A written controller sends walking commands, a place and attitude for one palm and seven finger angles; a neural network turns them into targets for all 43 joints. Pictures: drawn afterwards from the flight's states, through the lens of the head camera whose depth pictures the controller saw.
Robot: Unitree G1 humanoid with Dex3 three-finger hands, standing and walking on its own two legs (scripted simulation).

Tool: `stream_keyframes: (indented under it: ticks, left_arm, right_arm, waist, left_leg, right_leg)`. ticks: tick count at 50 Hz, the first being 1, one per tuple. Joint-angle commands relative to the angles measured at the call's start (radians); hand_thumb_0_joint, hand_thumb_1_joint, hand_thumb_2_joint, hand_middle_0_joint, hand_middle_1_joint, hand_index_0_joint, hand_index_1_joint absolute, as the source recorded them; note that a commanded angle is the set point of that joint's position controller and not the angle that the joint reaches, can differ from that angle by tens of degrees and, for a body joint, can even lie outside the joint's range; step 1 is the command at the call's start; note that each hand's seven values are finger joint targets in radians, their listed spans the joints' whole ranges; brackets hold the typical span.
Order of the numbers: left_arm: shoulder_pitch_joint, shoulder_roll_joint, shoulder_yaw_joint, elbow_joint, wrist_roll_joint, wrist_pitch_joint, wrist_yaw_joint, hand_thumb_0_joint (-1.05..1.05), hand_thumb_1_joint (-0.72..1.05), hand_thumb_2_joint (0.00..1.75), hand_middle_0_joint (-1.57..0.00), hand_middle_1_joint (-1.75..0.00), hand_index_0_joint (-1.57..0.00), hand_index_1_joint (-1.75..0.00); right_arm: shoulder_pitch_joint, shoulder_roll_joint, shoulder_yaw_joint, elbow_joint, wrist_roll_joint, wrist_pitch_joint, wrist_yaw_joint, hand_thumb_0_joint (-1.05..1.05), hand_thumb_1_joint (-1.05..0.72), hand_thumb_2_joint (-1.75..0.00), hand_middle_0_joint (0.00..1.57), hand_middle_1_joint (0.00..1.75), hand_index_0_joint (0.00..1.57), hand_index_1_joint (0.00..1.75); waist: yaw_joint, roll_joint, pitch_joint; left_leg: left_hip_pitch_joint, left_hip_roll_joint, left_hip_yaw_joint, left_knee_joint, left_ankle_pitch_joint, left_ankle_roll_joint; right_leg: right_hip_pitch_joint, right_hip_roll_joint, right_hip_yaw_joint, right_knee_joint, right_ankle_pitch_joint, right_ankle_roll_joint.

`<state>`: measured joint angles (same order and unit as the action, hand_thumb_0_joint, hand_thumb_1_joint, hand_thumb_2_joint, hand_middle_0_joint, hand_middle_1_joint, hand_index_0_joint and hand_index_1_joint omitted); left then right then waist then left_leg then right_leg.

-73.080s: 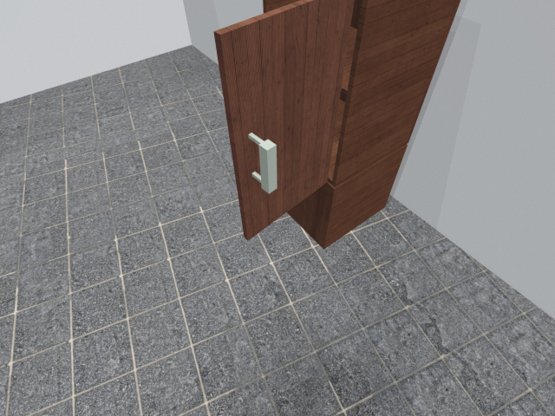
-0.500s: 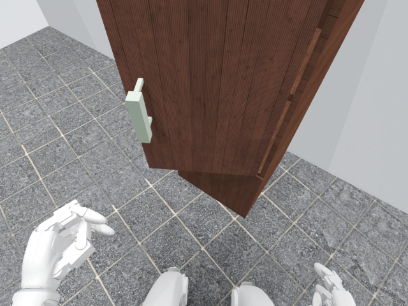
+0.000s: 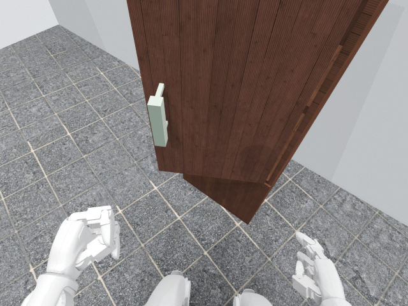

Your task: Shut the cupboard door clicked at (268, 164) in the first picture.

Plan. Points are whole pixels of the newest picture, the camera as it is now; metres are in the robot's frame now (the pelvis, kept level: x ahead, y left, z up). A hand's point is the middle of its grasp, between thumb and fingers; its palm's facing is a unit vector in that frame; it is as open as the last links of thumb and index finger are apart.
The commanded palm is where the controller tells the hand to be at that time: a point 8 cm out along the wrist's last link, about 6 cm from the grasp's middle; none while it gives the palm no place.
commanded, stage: raise the hand and make a fist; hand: left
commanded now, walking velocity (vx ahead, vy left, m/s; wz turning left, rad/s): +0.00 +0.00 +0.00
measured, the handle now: (160, 115) +0.50 +0.15 +0.05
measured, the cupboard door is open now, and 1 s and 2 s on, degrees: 31 31 31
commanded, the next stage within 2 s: bring the fist close to the handle in 0.48 s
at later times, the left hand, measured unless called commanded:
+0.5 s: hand (121, 236) +0.22 +0.16 +0.05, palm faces +0.01 -1.00 -0.03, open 3.1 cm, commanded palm +0.20 +0.21 +0.06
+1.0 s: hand (142, 201) +0.29 +0.15 +0.05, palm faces -0.05 -1.00 -0.01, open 3.1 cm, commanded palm +0.28 +0.20 +0.06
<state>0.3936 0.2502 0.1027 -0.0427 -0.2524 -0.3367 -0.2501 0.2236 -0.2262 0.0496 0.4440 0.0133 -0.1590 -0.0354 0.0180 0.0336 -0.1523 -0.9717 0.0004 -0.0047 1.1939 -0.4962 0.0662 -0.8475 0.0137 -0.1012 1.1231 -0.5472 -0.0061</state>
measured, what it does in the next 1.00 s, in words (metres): stands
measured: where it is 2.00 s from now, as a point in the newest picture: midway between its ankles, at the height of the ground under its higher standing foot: outside the picture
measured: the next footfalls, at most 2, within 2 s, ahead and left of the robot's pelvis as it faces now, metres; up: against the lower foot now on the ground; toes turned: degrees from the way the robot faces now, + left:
none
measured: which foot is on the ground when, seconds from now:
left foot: down 0.00-1.00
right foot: down 0.00-1.00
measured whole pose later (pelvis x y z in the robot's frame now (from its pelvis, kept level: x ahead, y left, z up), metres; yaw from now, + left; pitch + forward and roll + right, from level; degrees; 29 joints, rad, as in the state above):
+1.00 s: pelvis +0.01 -0.03 +0.00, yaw -1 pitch +17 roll -3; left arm 0.13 0.24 0.13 0.14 -0.27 -0.34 -0.23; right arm 0.25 -0.25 0.03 0.52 0.02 -0.13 -0.05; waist -0.01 0.04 -0.16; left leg -0.98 0.02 0.00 1.18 -0.50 0.03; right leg -0.88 0.03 -0.09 1.15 -0.56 -0.04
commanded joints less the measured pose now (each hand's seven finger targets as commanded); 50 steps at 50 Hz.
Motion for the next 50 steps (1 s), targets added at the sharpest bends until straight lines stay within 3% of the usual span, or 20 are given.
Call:
stream_keyframes:
  ticks: [1, 4, 6, 9, 14, 16, 18, 20, 22, 26, 29, 31, 34, 35, 36, 39, 41, 43, 46, 50]
  left_arm:
    - [-0.047, 0.152, 0.153, -0.301, -0.037, -0.13, 0.036, 0.0, 0.9, 0.9, -1.3, -1.5, -1.3, -1.5]
    - [-0.023, 0.083, 0.094, -0.19, -0.035, -0.11, 0.026, 0.0, 0.9, 0.9, -1.3, -1.5, -1.3, -1.5]
    - [-0.007, 0.065, 0.07, -0.111, -0.033, -0.08, -0.001, 0.0, 0.9, 0.9, -1.3, -1.5, -1.3, -1.5]
    - [-0.031, 0.083, 0.069, -0.113, -0.042, -0.056, -0.036, 0.0, 0.9, 0.9, -1.3, -1.5, -1.3, -1.5]
    - [-0.071, 0.157, 0.145, -0.263, -0.061, -0.126, -0.003, 0.0, 0.9, 0.9, -1.3, -1.5, -1.3, -1.5]
    - [-0.062, 0.171, 0.17, -0.262, -0.062, -0.158, 0.025, 0.0, 0.9, 0.9, -1.3, -1.5, -1.3, -1.5]
    - [-0.042, 0.121, 0.135, -0.205, -0.06, -0.17, 0.032, 0.0, 0.9, 0.9, -1.3, -1.5, -1.3, -1.5]
    - [-0.02, 0.091, 0.102, -0.135, -0.05, -0.155, 0.022, 0.0, 0.9, 0.9, -1.3, -1.5, -1.3, -1.5]
    - [-0.022, 0.083, 0.079, -0.106, -0.047, -0.127, -0.002, 0.0, 0.9, 0.9, -1.3, -1.5, -1.3, -1.5]
    - [-0.053, 0.125, 0.093, -0.157, -0.053, -0.094, -0.028, 0.0, 0.9, 0.9, -1.3, -1.5, -1.3, -1.5]
    - [-0.072, 0.144, 0.13, -0.221, -0.065, -0.122, -0.014, 0.0, 0.9, 0.9, -1.3, -1.5, -1.3, -1.5]
    - [-0.157, 0.161, 0.147, -0.233, -0.064, -0.152, 0.007, 0.0, 0.9, 0.9, -1.3, -1.5, -1.3, -1.5]
    - [-0.201, 0.119, 0.121, -0.124, -0.054, -0.168, 0.015, 0.0, 0.9, 0.9, -1.3, -1.5, -1.3, -1.5]
    - [-0.222, 0.118, 0.121, -0.092, -0.054, -0.165, 0.009, 0.0, 0.9, 0.9, -1.3, -1.5, -1.3, -1.5]
    - [-0.235, 0.117, 0.111, -0.081, -0.051, -0.157, -0.001, 0.0, 0.9, 0.9, -1.3, -1.5, -1.3, -1.5]
    - [-0.229, 0.096, 0.067, -0.059, -0.05, -0.101, -0.036, 0.0, 0.9, 0.9, -1.3, -1.5, -1.3, -1.5]
    - [-0.276, 0.134, 0.089, -0.063, -0.05, -0.068, -0.042, 0.0, 0.9, 0.9, -1.3, -1.5, -1.3, -1.5]
    - [-0.339, 0.127, 0.08, -0.093, -0.041, -0.058, -0.028, 0.0, 0.9, 0.9, -1.3, -1.5, -1.3, -1.5]
    - [-0.399, 0.173, 0.151, -0.06, -0.044, -0.07, 0.022, 0.0, 0.9, 0.9, -1.3, -1.5, -1.3, -1.5]
    - [-0.438, 0.121, 0.128, 0.043, -0.028, -0.091, 0.057, 0.0, 0.9, 0.9, -1.3, -1.5, -1.3, -1.5]
  right_arm:
    - [-0.001, -0.144, -0.079, -0.123, -0.003, -0.054, -0.01, 0.0, -0.9, -0.9, 0.2, 0.3, 0.2, 0.3]
    - [0.0, -0.147, -0.08, -0.111, 0.001, -0.045, -0.006, 0.0, -0.9, -0.9, 0.2, 0.3, 0.2, 0.3]
    - [0.0, -0.157, -0.083, -0.113, 0.007, -0.042, -0.007, 0.0, -0.9, -0.9, 0.2, 0.3, 0.2, 0.3]
    - [0.004, -0.165, -0.088, -0.125, 0.016, -0.046, -0.012, 0.0, -0.9, -0.9, 0.2, 0.3, 0.2, 0.3]
    - [-0.002, -0.147, -0.086, -0.125, 0.007, -0.063, -0.017, 0.0, -0.9, -0.9, 0.2, 0.3, 0.2, 0.3]
    - [-0.008, -0.142, -0.086, -0.113, 0.001, -0.064, -0.017, 0.0, -0.9, -0.9, 0.2, 0.3, 0.2, 0.3]
    - [-0.011, -0.137, -0.083, -0.103, 0.001, -0.06, -0.012, 0.0, -0.9, -0.9, 0.2, 0.3, 0.2, 0.3]
    - [-0.011, -0.144, -0.085, -0.101, 0.005, -0.053, -0.009, 0.0, -0.9, -0.9, 0.2, 0.3, 0.2, 0.3]
    - [-0.009, -0.152, -0.087, -0.107, 0.01, -0.047, -0.009, 0.0, -0.9, -0.9, 0.2, 0.3, 0.2, 0.3]
    - [-0.001, -0.152, -0.087, -0.121, 0.016, -0.044, -0.018, 0.0, -0.9, -0.9, 0.2, 0.3, 0.2, 0.3]
    - [-0.005, -0.139, -0.086, -0.121, 0.012, -0.047, -0.023, 0.0, -0.9, -0.9, 0.2, 0.3, 0.2, 0.3]
    - [-0.003, -0.139, -0.08, -0.102, 0.004, -0.051, -0.027, 0.0, -0.9, -0.9, 0.2, 0.3, 0.2, 0.3]
    - [-0.011, -0.138, -0.077, -0.082, 0.004, -0.053, -0.022, 0.0, -0.9, -0.9, 0.2, 0.3, 0.2, 0.3]
    - [-0.005, -0.144, -0.079, -0.075, 0.006, -0.053, -0.022, 0.0, -0.9, -0.9, 0.2, 0.3, 0.2, 0.3]
    - [-0.005, -0.148, -0.079, -0.073, 0.008, -0.052, -0.021, 0.0, -0.9, -0.9, 0.2, 0.3, 0.2, 0.3]
    - [0.007, -0.154, -0.081, -0.085, 0.017, -0.047, -0.019, 0.0, -0.9, -0.9, 0.2, 0.3, 0.2, 0.3]
    - [0.017, -0.161, -0.08, -0.084, 0.019, -0.041, -0.022, 0.0, -0.9, -0.9, 0.2, 0.3, 0.2, 0.3]
    - [0.01, -0.154, -0.079, -0.083, 0.018, -0.038, -0.023, 0.0, -0.9, -0.9, 0.2, 0.3, 0.2, 0.3]
    - [0.01, -0.154, -0.078, -0.066, 0.011, -0.032, -0.027, 0.0, -0.9, -0.9, 0.2, 0.3, 0.2, 0.3]
    - [0.008, -0.149, -0.078, -0.048, 0.008, -0.02, -0.014, 0.0, -0.9, -0.9, 0.2, 0.3, 0.2, 0.3]
  waist:
    - [0.007, 0.128, -0.261]
    - [-0.03, 0.06, -0.178]
    - [-0.033, 0.004, -0.149]
    - [-0.031, -0.014, -0.168]
    - [0.0, 0.042, -0.266]
    - [0.005, 0.048, -0.245]
    - [-0.012, 0.031, -0.196]
    - [-0.024, 0.008, -0.151]
    - [-0.03, -0.005, -0.151]
    - [-0.026, -0.006, -0.186]
    - [-0.017, -0.016, -0.232]
    - [-0.027, 0.001, -0.218]
    - [-0.046, -0.019, -0.16]
    - [-0.051, -0.037, -0.164]
    - [-0.044, -0.008, -0.173]
    - [-0.039, 0.005, -0.229]
    - [-0.037, 0.005, -0.266]
    - [-0.038, 0.021, -0.286]
    - [-0.033, -0.017, -0.273]
    - [-0.036, -0.02, -0.248]
  left_leg:
    - [0.379, 0.028, -0.146, -0.259, 0.259, -0.089]
    - [0.305, 0.025, -0.129, -0.249, 0.186, -0.077]
    - [0.248, 0.02, -0.121, -0.246, 0.144, -0.064]
    - [0.227, 0.01, -0.097, -0.235, 0.133, -0.054]
    - [0.271, 0.005, -0.076, -0.213, 0.218, -0.05]
    - [0.247, 0.004, -0.073, -0.201, 0.214, -0.048]
    - [0.21, 0.003, -0.063, -0.189, 0.173, -0.047]
    - [0.176, 0.004, -0.058, -0.183, 0.131, -0.045]
    - [0.157, 0.0, -0.052, -0.174, 0.126, -0.039]
    - [0.163, -0.002, -0.044, -0.165, 0.151, -0.032]
    - [0.181, -0.001, -0.042, -0.154, 0.193, -0.033]
    - [0.17, 0.001, -0.046, -0.135, 0.203, -0.033]
    - [0.122, 0.003, -0.043, -0.114, 0.14, -0.036]
    - [0.112, 0.003, -0.042, -0.108, 0.126, -0.036]
    - [0.121, 0.004, -0.043, -0.11, 0.142, -0.033]
    - [0.159, 0.001, -0.037, -0.132, 0.177, -0.03]
    - [0.173, 0.001, -0.04, -0.136, 0.212, -0.027]
    - [0.212, 0.003, -0.042, -0.154, 0.233, -0.028]
    - [0.2, 0.006, -0.045, -0.148, 0.244, -0.03]
    - [0.199, 0.005, -0.041, -0.166, 0.228, -0.037]
  right_leg:
    - [0.006, 0.043, 0.011, -0.106, 0.197, -0.044]
    - [-0.01, 0.041, 0.005, -0.123, 0.176, -0.034]
    - [0.006, 0.04, 0.012, -0.138, 0.157, -0.035]
    - [0.038, 0.033, 0.031, -0.16, 0.147, -0.031]
    - [0.088, 0.029, 0.053, -0.146, 0.198, -0.036]
    - [0.081, 0.033, 0.059, -0.14, 0.192, -0.039]
    - [0.055, 0.028, 0.066, -0.149, 0.152, -0.033]
    - [0.032, 0.026, 0.075, -0.165, 0.107, -0.029]
    - [0.043, 0.019, 0.092, -0.179, 0.1, -0.025]
    - [0.095, 0.015, 0.123, -0.203, 0.118, -0.02]
    - [0.124, 0.011, 0.127, -0.187, 0.182, -0.015]
    - [0.098, 0.019, 0.117, -0.161, 0.199, -0.021]
    - [0.033, 0.014, 0.134, -0.172, 0.11, -0.015]
    - [0.027, 0.012, 0.138, -0.178, 0.086, -0.013]
    - [0.033, 0.015, 0.139, -0.172, 0.102, -0.018]
    - [0.086, 0.008, 0.137, -0.183, 0.17, -0.013]
    - [0.115, 0.011, 0.138, -0.176, 0.22, -0.01]
    - [0.117, 0.012, 0.119, -0.168, 0.255, -0.013]
    - [0.116, 0.019, 0.111, -0.158, 0.272, -0.014]
    - [0.089, 0.017, 0.094, -0.153, 0.255, -0.016]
